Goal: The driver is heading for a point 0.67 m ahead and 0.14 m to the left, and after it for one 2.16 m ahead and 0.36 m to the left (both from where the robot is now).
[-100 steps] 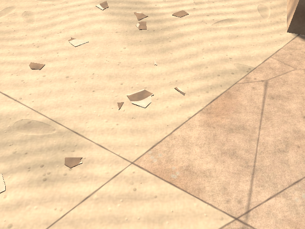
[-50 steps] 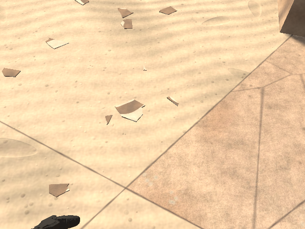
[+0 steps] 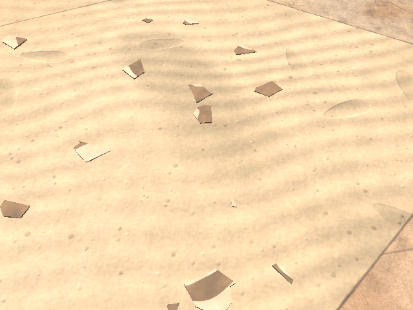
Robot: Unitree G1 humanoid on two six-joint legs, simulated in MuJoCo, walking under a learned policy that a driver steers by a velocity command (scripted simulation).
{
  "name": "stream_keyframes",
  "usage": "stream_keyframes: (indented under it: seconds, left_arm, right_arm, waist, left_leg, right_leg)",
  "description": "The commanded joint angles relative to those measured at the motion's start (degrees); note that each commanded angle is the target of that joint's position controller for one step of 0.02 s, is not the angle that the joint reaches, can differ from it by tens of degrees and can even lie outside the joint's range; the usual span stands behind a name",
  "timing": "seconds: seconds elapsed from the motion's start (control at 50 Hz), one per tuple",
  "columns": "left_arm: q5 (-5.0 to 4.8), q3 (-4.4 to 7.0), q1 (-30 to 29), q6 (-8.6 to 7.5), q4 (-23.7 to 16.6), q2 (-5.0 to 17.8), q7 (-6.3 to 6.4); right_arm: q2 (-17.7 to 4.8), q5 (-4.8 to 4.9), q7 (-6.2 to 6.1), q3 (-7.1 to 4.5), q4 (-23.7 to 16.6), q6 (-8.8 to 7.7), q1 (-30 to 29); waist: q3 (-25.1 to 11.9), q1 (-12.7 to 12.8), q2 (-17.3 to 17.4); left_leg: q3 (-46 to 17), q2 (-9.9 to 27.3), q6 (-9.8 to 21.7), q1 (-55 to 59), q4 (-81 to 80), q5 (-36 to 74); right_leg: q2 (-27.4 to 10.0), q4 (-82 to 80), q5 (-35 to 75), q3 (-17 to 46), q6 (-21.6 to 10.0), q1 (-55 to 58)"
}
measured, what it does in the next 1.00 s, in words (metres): walks ahead, turning left: right foot, then left foot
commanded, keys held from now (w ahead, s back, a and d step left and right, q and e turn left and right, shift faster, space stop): w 0.16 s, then w+q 0.84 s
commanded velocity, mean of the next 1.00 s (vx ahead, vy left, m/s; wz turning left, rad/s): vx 0.50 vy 0.00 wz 0.36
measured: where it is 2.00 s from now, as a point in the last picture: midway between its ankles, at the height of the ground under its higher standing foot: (142, 168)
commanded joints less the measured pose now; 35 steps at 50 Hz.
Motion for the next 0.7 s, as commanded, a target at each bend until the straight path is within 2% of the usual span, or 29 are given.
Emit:
stream_keyframes:
  seconds: [0.02, 0.08, 0.14, 0.16, 0.18, 0.2, 0.22, 0.24, 0.26, 0.28, 0.3, 0.32, 0.34, 0.36, 0.4, 0.44, 0.5, 0.56, 0.64, 0.66, 0.7]
  left_arm:
    - [-0.23, 0.00, -6.31, -0.92, -4.34, 1.93, -0.52]
    - [-0.60, -0.19, -10.45, -1.38, -6.18, 2.13, -1.41]
    - [-0.79, 0.14, -10.42, -1.99, -7.10, 3.51, -2.33]
    - [-0.79, 0.57, -8.24, -2.12, -6.65, 4.50, -2.42]
    - [-0.61, 1.40, -3.85, -2.24, -5.56, 5.87, -2.25]
    - [-0.51, 2.90, 5.58, -2.27, -2.67, 8.42, -1.79]
    - [0.39, 4.11, 16.51, -2.23, -0.54, 12.74, -1.09]
    - [0.47, 4.76, 19.42, -1.86, 0.68, 16.14, -1.15]
    - [-0.04, 3.25, 18.60, -1.88, 0.21, 10.19, -1.05]
    - [-0.09, 2.50, 13.71, -2.08, -0.56, 7.76, -0.74]
    - [0.15, 1.97, 9.20, -2.30, -1.26, 6.09, -0.70]
    - [0.41, 1.52, 6.30, -2.55, -1.36, 4.16, -0.84]
    - [1.04, 1.18, 4.86, -2.83, -1.14, 3.05, -0.90]
    - [1.25, 1.24, 4.46, -3.02, -0.72, 2.76, -0.97]
    - [1.19, 1.64, 4.61, -3.43, 0.19, 3.91, -0.74]
    - [1.37, 2.06, 5.46, -3.48, 0.85, 5.09, -0.12]
    - [1.40, 2.24, 6.33, -3.05, 1.28, 5.99, 0.76]
    - [0.95, 2.43, 8.09, -2.49, 1.54, 7.10, 1.35]
    - [0.10, 2.93, 12.50, -0.77, 2.85, 8.31, 1.58]
    - [-0.12, 3.07, 12.70, -0.25, 2.89, 8.65, 1.60]
    - [-0.50, 3.50, 11.27, 0.55, 2.21, 10.14, 1.86]
  right_arm:
    - [-9.58, 0.45, -0.73, -2.08, -1.76, -0.45, 1.02]
    - [-9.78, 0.67, -0.93, -2.34, 0.08, 0.38, 3.53]
    - [-10.48, 0.95, -1.37, -2.85, 0.77, 1.20, 2.98]
    - [-10.95, 0.95, -1.45, -3.02, 0.62, 1.43, 2.06]
    - [-11.14, 1.00, -1.47, -3.05, 0.49, 1.72, 1.28]
    - [-9.88, 0.82, -1.43, -2.49, 0.19, 2.02, 0.67]
    - [-7.86, -0.14, -1.41, -1.44, -1.32, 1.96, 1.19]
    - [0.49, 0.22, -0.77, 0.80, -1.45, 0.70, 9.07]
    - [-6.44, 1.86, -0.70, -0.76, -0.62, -0.41, 5.31]
    - [-9.47, 3.13, -0.72, -1.78, -2.41, -0.97, 0.01]
    - [-9.22, 2.96, -1.17, -1.87, -2.84, -0.93, -2.51]
    - [-8.59, 2.19, -1.54, -2.27, -2.87, -0.48, -3.64]
    - [-7.52, 2.00, -1.57, -2.51, -2.49, 0.38, -2.07]
    - [-5.93, 2.06, -1.48, -2.42, -2.25, 1.16, -0.96]
    - [-4.26, 2.06, -1.46, -2.39, -2.88, 2.43, -1.41]
    - [-4.30, 1.67, -1.49, -2.58, -4.18, 3.00, -3.90]
    - [-3.97, 1.40, -0.76, -2.54, -5.71, 2.61, -7.72]
    - [-2.85, 1.09, 0.38, -1.85, -7.96, 2.31, -13.98]
    - [-2.31, 1.20, 1.91, -1.26, -11.84, 2.34, -20.49]
    - [-2.51, 1.28, 2.33, -1.31, -12.72, 2.39, -21.15]
    - [-4.01, 1.34, 2.91, -2.03, -13.77, 2.62, -19.71]
  waist:
    - [3.49, -0.30, 5.80]
    - [4.93, -1.27, 5.87]
    - [4.19, 0.36, 6.74]
    - [2.65, 1.78, 7.52]
    - [-0.15, 4.42, 8.09]
    - [-5.69, 8.90, 7.20]
    - [-14.58, 12.16, 1.30]
    - [-21.99, 7.86, -13.86]
    - [-20.18, 10.41, -7.96]
    - [-11.31, 9.65, -5.99]
    - [-6.97, 7.66, -2.10]
    - [-3.50, 6.17, -1.50]
    - [-2.44, 4.24, -2.85]
    - [-1.86, 3.40, -3.28]
    - [0.09, 2.45, -2.21]
    - [1.45, 2.59, -0.94]
    - [2.36, 3.35, -0.29]
    - [3.95, 5.60, 0.76]
    - [5.91, 7.75, 1.28]
    - [5.88, 7.49, 0.93]
    - [3.50, 5.24, -1.08]
  left_leg:
    - [-6.58, 14.72, 7.38, -1.95, -5.39, 11.42]
    - [-6.82, 17.11, 7.35, 3.82, -3.30, 12.87]
    - [-7.34, 19.39, 6.23, 8.68, 0.74, 18.97]
    - [-7.04, 19.31, 5.63, 9.17, 3.29, 25.56]
    - [-6.66, 18.20, 4.87, 8.10, 8.74, 34.75]
    - [-5.09, 15.06, 3.34, 4.06, 19.30, 37.76]
    - [-3.12, 11.20, 1.38, -8.92, 37.00, 21.50]
    - [-3.98, 0.43, -2.25, -31.87, 56.60, -20.06]
    - [-11.88, 2.79, -1.55, -37.57, 63.58, -23.42]
    - [-11.03, 5.66, -0.76, -40.88, 64.23, -18.38]
    - [-9.66, 8.81, -0.81, -38.60, 61.78, -12.79]
    - [-9.46, 10.42, -1.06, -36.33, 58.77, -9.38]
    - [-9.97, 11.84, -1.07, -32.66, 57.10, -6.89]
    - [-9.86, 12.27, -1.09, -30.68, 56.12, -5.72]
    - [-9.69, 12.81, -1.47, -31.81, 54.32, -3.54]
    - [-10.32, 12.87, -2.07, -35.44, 50.82, 1.20]
    - [-9.38, 12.20, -2.55, -37.37, 41.71, 9.73]
    - [-5.18, 11.52, -2.25, -36.65, 33.09, 14.44]
    - [-1.94, 10.38, -0.83, -40.18, 27.07, 10.89]
    - [-0.91, 9.71, -0.22, -39.90, 26.24, 8.68]
    - [2.19, 6.64, 1.67, -34.36, 25.56, 3.34]
  right_leg:
    - [1.64, -7.61, 5.76, -2.03, 0.08, 1.26]
    - [2.41, -11.57, 3.44, -1.97, -0.96, -0.43]
    - [3.24, -14.15, -2.24, -2.01, -3.10, 1.41]
    - [4.47, -14.51, -4.27, -3.03, -3.91, 5.47]
    - [6.41, -15.42, -5.08, -4.53, -4.94, 13.27]
    - [7.15, -16.04, -3.67, -4.86, -6.58, 26.58]
    - [-3.40, -13.95, -2.92, 6.58, -10.15, 45.56]
    - [-16.79, -20.07, -12.69, 33.34, -19.08, 64.12]
    - [-15.66, -24.61, -20.24, 36.14, -17.44, 61.32]
    - [-14.05, -26.04, -18.90, 26.69, -14.29, 53.40]
    - [-11.97, -27.94, -14.88, 19.80, -12.42, 44.91]
    - [-9.97, -30.09, -11.37, 14.57, -11.25, 38.28]
    - [-8.34, -32.00, -9.33, 10.16, -10.23, 34.03]
    - [-7.65, -33.61, -7.97, 7.55, -10.11, 31.61]
    - [-7.42, -35.59, -3.46, 2.60, -10.52, 29.24]
    - [-7.34, -36.48, -0.30, -1.03, -10.65, 29.80]
    - [-6.22, -36.89, 2.78, -6.30, -9.65, 31.93]
    - [-6.12, -37.21, 4.00, -10.34, -8.80, 34.12]
    - [-8.83, -33.80, 9.69, -12.83, -8.44, 43.45]
    - [-9.40, -32.13, 13.24, -13.51, -8.10, 45.25]
    - [-9.71, -26.24, 29.96, -15.26, -6.93, 47.05]
Keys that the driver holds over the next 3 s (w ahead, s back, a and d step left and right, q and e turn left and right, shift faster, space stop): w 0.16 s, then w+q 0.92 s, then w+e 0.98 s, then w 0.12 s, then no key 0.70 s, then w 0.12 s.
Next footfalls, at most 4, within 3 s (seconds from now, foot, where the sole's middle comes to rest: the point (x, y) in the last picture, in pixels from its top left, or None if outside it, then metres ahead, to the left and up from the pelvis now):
0.22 right None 0.31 -0.15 -0.79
0.78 left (163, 293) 0.56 0.12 -0.79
1.26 right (181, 203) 0.91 0.06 -0.79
1.76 left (109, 171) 1.08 0.35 -0.79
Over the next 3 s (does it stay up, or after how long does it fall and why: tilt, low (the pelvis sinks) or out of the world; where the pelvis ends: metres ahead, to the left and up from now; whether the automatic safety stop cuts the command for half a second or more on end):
stays up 1.38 0.21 -0.02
